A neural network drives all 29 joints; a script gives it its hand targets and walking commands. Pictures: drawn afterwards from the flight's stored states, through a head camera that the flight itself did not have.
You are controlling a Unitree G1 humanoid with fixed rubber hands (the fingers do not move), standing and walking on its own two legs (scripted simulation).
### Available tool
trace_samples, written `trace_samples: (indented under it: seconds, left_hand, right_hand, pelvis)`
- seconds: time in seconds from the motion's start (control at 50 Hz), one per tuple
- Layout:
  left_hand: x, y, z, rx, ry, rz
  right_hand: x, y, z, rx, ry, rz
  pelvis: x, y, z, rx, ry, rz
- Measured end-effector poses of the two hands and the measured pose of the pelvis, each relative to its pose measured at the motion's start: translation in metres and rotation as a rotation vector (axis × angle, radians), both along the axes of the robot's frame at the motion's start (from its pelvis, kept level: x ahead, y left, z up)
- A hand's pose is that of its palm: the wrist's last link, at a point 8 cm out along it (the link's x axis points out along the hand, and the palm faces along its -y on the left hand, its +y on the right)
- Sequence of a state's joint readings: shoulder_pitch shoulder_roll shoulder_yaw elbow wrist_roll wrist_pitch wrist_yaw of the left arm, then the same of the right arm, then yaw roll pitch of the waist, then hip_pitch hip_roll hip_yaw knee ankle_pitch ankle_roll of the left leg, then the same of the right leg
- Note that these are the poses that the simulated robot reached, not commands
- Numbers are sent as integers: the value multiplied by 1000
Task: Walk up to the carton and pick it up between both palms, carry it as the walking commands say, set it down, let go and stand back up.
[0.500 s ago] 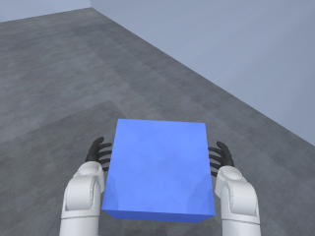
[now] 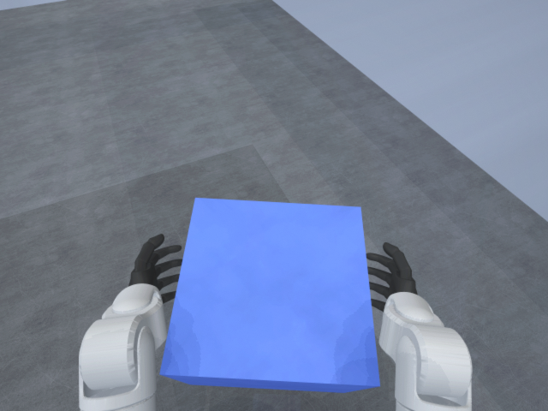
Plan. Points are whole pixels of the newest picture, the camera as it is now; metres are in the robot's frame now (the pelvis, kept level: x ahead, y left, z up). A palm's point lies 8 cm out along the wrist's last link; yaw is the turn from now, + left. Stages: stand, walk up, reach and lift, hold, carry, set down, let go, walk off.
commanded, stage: carry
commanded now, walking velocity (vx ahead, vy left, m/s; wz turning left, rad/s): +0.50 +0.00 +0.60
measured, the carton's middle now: (272, 299) +0.29 +0.00 -0.01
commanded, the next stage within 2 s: none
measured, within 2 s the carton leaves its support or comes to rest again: neither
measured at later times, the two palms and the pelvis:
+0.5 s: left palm (138, 169) +0.46 +0.22 +0.10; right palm (318, 133) +0.56 -0.09 +0.09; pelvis +0.27 -0.01 +0.00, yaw +17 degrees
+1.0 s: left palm (85, 106) +0.65 +0.37 +0.10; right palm (223, 54) +0.84 +0.11 +0.11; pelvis +0.54 +0.09 +0.01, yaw +33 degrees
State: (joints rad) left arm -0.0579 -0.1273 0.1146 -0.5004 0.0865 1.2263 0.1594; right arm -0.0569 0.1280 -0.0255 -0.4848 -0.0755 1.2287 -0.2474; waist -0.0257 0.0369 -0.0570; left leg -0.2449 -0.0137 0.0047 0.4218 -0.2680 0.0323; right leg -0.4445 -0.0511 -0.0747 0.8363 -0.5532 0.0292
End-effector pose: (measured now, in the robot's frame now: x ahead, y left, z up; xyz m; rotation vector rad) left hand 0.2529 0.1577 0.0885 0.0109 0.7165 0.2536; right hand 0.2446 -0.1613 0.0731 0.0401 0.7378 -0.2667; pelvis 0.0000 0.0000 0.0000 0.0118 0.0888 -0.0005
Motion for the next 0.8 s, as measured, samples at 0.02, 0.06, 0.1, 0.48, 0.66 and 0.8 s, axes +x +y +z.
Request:
trace_samples:
  seconds: [0.02,0.06,0.1,0.48,0.66,0.8]
  left_hand:
    - [7,0,2,-6,-14,12]
    - [24,-2,6,-14,-49,40]
    - [42,-6,10,-14,-87,71]
    - [196,53,21,13,-99,327]
    - [301,114,-21,-18,-37,331]
    - [333,159,-21,-64,19,430]
  right_hand:
    - [12,0,4,-5,-13,12]
    - [38,-3,11,-10,-46,40]
    - [67,-6,15,-10,-82,71]
    - [305,69,23,9,-99,328]
    - [405,128,-13,-27,-36,330]
    - [469,185,2,-66,25,430]
  pelvis:
    - [8,-4,1,-2,0,13]
    - [27,-13,0,-3,-3,39]
    - [50,-24,-4,-3,-9,73]
    - [255,-18,0,57,-31,282]
    - [354,37,-24,24,-69,378]
    - [417,61,4,-25,-56,455]
